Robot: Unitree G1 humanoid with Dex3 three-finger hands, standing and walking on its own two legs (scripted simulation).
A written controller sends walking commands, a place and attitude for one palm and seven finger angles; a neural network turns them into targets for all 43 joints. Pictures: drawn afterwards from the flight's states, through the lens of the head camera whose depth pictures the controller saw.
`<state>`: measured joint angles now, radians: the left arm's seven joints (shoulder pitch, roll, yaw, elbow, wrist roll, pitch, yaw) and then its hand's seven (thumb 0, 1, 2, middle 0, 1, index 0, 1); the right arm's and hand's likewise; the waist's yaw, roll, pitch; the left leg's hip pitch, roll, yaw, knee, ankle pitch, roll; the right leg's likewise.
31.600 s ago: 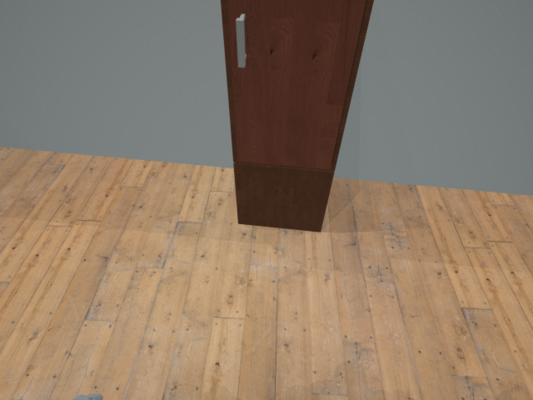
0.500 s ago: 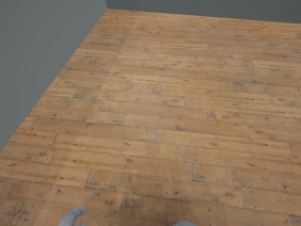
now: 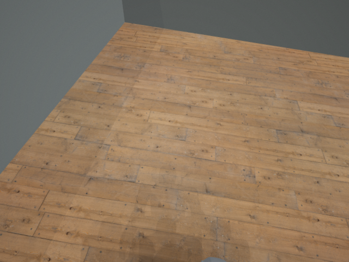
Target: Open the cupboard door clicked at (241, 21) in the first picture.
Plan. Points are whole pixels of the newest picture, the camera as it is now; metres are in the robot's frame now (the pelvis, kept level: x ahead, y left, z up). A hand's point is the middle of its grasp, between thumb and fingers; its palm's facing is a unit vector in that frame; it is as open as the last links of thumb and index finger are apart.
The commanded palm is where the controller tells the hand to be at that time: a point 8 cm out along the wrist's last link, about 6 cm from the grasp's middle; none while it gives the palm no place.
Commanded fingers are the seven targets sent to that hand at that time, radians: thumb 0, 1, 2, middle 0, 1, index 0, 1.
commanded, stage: turn to face it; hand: left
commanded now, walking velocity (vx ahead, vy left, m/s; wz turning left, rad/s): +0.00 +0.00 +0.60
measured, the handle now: out of the picture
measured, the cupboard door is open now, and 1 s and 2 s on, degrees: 45 45 45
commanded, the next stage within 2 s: none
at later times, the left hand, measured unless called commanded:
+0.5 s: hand (106, 246) +0.18 +0.20 -0.19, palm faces +0.29 -0.94 -0.19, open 7.3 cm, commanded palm none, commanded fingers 0.00 0.90 0.90 -0.20 -0.30 -0.20 -0.30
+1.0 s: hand (120, 235) +0.20 +0.16 -0.14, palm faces +0.53 -0.80 -0.30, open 7.4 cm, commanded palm none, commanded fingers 0.00 0.90 0.90 -0.20 -0.30 -0.20 -0.30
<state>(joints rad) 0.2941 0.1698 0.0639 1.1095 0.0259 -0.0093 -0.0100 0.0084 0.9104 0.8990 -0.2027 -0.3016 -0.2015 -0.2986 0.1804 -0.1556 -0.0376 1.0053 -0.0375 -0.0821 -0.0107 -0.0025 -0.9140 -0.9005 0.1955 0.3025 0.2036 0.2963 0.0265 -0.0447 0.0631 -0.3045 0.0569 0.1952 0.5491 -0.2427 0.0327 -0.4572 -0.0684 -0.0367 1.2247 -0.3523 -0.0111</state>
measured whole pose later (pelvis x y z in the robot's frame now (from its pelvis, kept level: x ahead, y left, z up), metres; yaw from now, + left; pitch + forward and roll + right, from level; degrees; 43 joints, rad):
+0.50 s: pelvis +0.16 -0.01 -0.01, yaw +16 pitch +2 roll -1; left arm 0.19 0.21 0.07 0.96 0.02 0.02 0.02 0.00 0.92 0.90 -0.21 -0.30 -0.21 -0.30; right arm 0.20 -0.21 -0.06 0.97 -0.03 0.01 0.02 0.00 -0.91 -0.90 0.20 0.30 0.20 0.30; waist -0.03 -0.05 0.05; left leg -0.40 0.05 0.12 0.68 -0.30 0.03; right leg -0.32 -0.17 -0.21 0.81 -0.51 0.07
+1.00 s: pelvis +0.24 -0.06 +0.01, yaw +33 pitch +1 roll +3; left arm 0.19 0.18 0.04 0.89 0.02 0.00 0.03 0.00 0.90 0.90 -0.21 -0.30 -0.21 -0.30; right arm 0.12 -0.26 -0.09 0.93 -0.02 0.08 0.03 0.00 -0.91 -0.90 0.20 0.30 0.20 0.30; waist -0.02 0.02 0.10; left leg -0.50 0.01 0.03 1.12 -0.44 -0.07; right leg -0.24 -0.10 -0.17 0.53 -0.31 -0.03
